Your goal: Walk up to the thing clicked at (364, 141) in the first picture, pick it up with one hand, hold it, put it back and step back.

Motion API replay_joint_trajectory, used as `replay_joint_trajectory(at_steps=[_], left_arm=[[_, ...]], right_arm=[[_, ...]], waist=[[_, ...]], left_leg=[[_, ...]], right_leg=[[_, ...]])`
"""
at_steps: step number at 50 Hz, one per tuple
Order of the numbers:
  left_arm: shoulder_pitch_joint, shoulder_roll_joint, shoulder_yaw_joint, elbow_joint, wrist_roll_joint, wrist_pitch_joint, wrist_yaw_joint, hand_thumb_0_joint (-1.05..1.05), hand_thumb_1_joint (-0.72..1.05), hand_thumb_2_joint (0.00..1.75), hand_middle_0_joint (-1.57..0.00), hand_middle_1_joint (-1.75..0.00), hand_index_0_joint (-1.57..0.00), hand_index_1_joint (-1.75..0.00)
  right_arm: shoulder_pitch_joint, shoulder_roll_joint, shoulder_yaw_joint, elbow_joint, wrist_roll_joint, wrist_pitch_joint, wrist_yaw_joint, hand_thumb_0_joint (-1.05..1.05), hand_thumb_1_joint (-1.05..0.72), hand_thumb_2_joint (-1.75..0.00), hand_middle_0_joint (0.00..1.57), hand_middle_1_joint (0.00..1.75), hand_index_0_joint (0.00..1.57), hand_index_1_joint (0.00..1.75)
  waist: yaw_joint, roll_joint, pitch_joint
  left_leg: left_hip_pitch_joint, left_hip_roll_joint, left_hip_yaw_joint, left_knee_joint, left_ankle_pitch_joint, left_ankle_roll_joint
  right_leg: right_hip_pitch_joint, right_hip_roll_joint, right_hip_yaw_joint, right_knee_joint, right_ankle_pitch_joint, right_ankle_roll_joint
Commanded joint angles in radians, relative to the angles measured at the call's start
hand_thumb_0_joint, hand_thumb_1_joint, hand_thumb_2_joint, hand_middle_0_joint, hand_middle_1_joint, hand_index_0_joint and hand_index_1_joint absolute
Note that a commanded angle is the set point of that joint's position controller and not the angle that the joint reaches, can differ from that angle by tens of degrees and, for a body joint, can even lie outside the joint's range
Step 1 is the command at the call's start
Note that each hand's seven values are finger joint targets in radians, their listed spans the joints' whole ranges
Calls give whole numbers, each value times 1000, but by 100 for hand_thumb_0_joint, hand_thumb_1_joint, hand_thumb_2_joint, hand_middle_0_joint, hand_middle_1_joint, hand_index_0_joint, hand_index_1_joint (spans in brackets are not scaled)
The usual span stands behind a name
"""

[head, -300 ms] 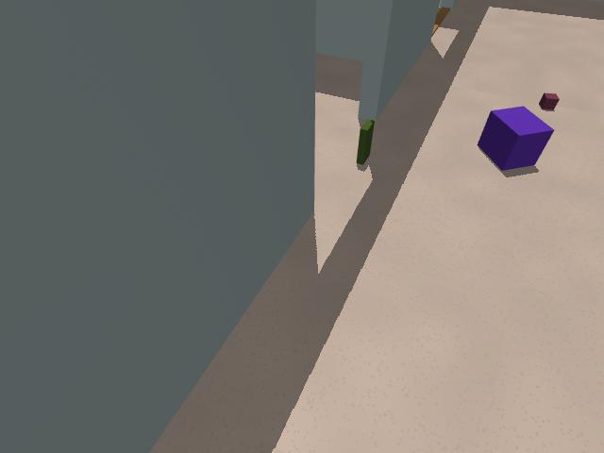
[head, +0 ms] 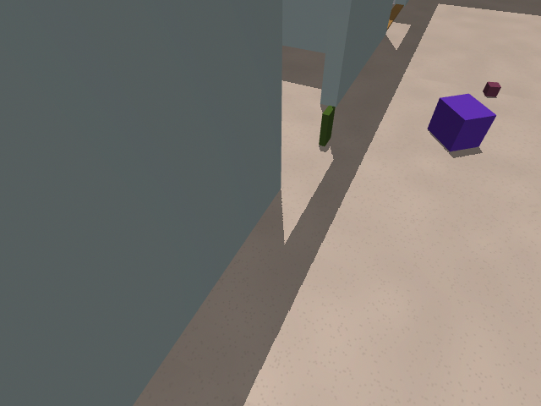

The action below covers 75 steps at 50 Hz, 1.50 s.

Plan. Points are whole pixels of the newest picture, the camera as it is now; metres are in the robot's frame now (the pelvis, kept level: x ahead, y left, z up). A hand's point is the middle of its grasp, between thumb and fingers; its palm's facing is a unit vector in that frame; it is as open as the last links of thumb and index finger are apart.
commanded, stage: stand
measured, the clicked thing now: (326, 126) +1.76 -0.27 -0.67
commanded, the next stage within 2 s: walk up in 0.82 s
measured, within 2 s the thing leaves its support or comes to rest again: neither
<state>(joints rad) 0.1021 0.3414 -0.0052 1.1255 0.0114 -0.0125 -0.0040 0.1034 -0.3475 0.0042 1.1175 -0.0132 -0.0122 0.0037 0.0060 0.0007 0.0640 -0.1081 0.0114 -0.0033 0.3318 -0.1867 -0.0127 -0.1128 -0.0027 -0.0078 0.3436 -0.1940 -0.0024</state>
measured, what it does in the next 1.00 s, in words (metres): stands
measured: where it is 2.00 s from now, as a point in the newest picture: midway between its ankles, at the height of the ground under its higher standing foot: outside the picture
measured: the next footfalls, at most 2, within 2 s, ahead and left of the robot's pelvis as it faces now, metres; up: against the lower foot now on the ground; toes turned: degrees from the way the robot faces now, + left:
right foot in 1.46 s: -0.05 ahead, -0.08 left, +0.00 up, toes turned -35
left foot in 1.84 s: +0.16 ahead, +0.06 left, +0.00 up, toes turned -46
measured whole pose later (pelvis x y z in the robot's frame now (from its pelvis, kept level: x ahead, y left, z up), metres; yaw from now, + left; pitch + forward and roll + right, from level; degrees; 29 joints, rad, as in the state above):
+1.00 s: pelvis -0.02 +0.03 -0.01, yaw -13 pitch +0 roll +0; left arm 0.24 0.35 0.03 0.94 0.05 0.01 0.00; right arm 0.01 -0.41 -0.08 0.93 -0.02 0.01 0.03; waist 0.04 0.01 0.13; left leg -0.30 -0.05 -0.06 0.71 -0.49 0.01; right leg -0.28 0.05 0.21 0.45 -0.18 0.02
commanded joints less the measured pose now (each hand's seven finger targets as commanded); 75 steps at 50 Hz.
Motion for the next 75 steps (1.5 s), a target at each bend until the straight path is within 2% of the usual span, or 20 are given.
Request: replay_joint_trajectory(at_steps=[1,40,41,44,45,46,49,51,52,53,54,56,58,61,66,70,72,73,74,75], left_arm=[[-39,215,40,-57,-5,-22,12,0,90,90,-20,-30,-20,-30],[-25,218,38,-63,-2,-24,15,0,90,90,-20,-30,-20,-30],[40,288,75,-162,20,-2,12,0,90,90,-20,-30,-20,-30],[90,343,109,-202,36,-4,21,0,90,90,-20,-30,-20,-30],[98,362,121,-235,41,-9,24,0,90,90,-20,-30,-20,-30],[73,353,123,-268,43,-12,27,0,90,90,-20,-30,-20,-30],[73,281,114,-336,43,-13,29,0,90,90,-20,-30,-20,-30],[39,267,112,-375,34,-2,22,0,90,90,-20,-30,-20,-30],[1,238,102,-403,26,6,19,0,90,90,-20,-30,-20,-30],[-5,165,83,-436,18,8,23,0,90,90,-20,-30,-20,-30],[68,217,97,-420,30,14,31,0,90,90,-20,-30,-20,-30],[185,262,111,-394,31,33,23,0,90,90,-20,-30,-20,-30],[163,293,137,-369,27,43,-7,0,90,90,-20,-30,-20,-30],[118,248,127,-396,-1,45,-43,0,90,90,-20,-30,-20,-30],[54,214,111,-455,7,32,-54,0,90,90,-20,-30,-20,-30],[103,223,119,-428,10,15,-43,0,90,90,-20,-30,-20,-30],[165,233,128,-407,15,4,-34,0,90,90,-20,-30,-20,-30],[260,268,143,-381,15,-7,-25,0,90,90,-20,-30,-20,-30],[306,357,174,-383,21,-21,-14,0,90,90,-20,-30,-20,-30],[277,389,174,-419,19,-31,-5,0,90,90,-20,-30,-20,-30]], right_arm=[[-34,-202,-38,-54,6,-23,-14,0,-90,-90,20,30,20,30],[-28,-208,-44,-51,5,-17,-12,0,-90,-90,20,30,20,30],[-92,-328,-125,-140,-10,-8,1,0,-90,-90,20,30,20,30],[-81,-233,-116,-201,-4,6,9,0,-90,-90,20,30,20,30],[-62,-224,-116,-214,-9,10,11,0,-90,-90,20,30,20,30],[-34,-223,-124,-220,-7,14,12,0,-90,-90,20,30,20,30],[-7,-239,-143,-256,-2,14,15,0,-90,-90,20,30,20,30],[67,-222,-147,-263,-12,16,14,0,-90,-90,20,30,20,30],[141,-231,-156,-253,-20,13,7,0,-90,-90,20,30,20,30],[152,-318,-179,-269,-35,11,-1,0,-90,-90,20,30,20,30],[73,-329,-183,-322,-34,11,-8,0,-90,-90,20,30,20,30],[-43,-333,-183,-377,-26,12,-5,0,-90,-90,20,30,20,30],[-67,-296,-175,-394,-25,5,-2,0,-90,-90,20,30,20,30],[73,-279,-161,-385,0,-19,-14,0,-90,-90,20,30,20,30],[162,-317,-170,-419,-9,-23,7,0,-90,-90,20,30,20,30],[165,-321,-168,-448,-11,-9,19,0,-90,-90,20,30,20,30],[154,-312,-162,-464,1,2,23,0,-90,-90,20,30,20,30],[142,-287,-150,-475,9,4,24,0,-90,-90,20,30,20,30],[163,-220,-126,-492,16,3,25,0,-90,-90,20,30,20,30],[155,-186,-105,-506,18,5,24,0,-90,-90,20,30,20,30]], waist=[[-4,7,-98],[-5,-7,-80],[-14,22,-23],[10,-156,-25],[10,-207,-50],[-13,-221,-76],[-25,-197,-162],[-70,-132,-191],[-120,-35,-201],[-130,221,-187],[-79,230,-153],[-25,193,-114],[-7,140,-10],[-45,118,8],[-84,180,-26],[-66,191,-59],[-26,137,-85],[31,31,-145],[59,-204,-171],[49,-293,-123]], left_leg=[[12,113,-83,-46,161,35],[8,117,-89,-61,116,34],[57,38,49,143,-20,28],[-219,-59,-15,330,-340,13],[-276,-59,-86,442,-397,17],[-287,-25,-134,459,-398,14],[-215,-10,-141,400,-296,38],[-13,-38,-87,212,-174,42],[172,16,-128,-13,-125,58],[288,242,-398,-73,26,115],[165,394,-443,-31,220,194],[-27,445,-383,-53,122,305],[-122,354,-275,-70,107,256],[22,231,-114,18,180,143],[61,291,-62,37,204,180],[-46,293,3,155,258,178],[-87,272,53,282,237,157],[-149,215,113,476,210,115],[-360,105,143,713,-13,57],[-604,-13,93,789,-393,7]], right_leg=[[23,-128,96,-55,177,-27],[11,-125,94,-84,124,-24],[-175,-130,279,-19,275,-76],[-52,-252,534,-36,319,-203],[-24,-319,639,-35,359,-259],[-7,-319,636,-19,362,-274],[-29,-189,523,79,391,-199],[-180,-101,442,148,345,-136],[-331,-9,335,260,241,-74],[-538,146,202,450,-85,-3],[-520,122,171,610,-375,26],[-412,23,118,750,-369,37],[-372,-3,111,814,-276,38],[-468,-3,126,680,-145,4],[-396,-16,16,470,-182,9],[-205,26,-46,324,-206,-18],[-85,42,-59,172,-130,-41],[71,36,-14,76,-78,-73],[213,-118,288,5,-73,-136],[271,-295,608,-5,48,-229]])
